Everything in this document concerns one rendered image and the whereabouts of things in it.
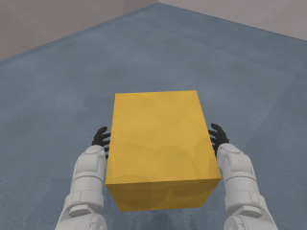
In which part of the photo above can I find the right robot upper arm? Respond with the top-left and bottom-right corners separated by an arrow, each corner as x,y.
224,214 -> 278,230

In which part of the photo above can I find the robot left hand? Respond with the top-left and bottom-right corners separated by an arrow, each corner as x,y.
91,126 -> 111,159

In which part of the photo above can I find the robot right hand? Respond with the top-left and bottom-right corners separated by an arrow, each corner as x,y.
208,123 -> 229,158

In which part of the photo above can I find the right robot forearm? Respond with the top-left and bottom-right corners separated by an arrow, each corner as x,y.
216,143 -> 278,230

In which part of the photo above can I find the left robot forearm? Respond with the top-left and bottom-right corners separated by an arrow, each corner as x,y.
55,145 -> 106,230

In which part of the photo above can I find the left robot upper arm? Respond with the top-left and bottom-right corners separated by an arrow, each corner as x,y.
56,213 -> 107,230

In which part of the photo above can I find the carton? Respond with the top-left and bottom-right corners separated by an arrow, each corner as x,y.
105,90 -> 222,212

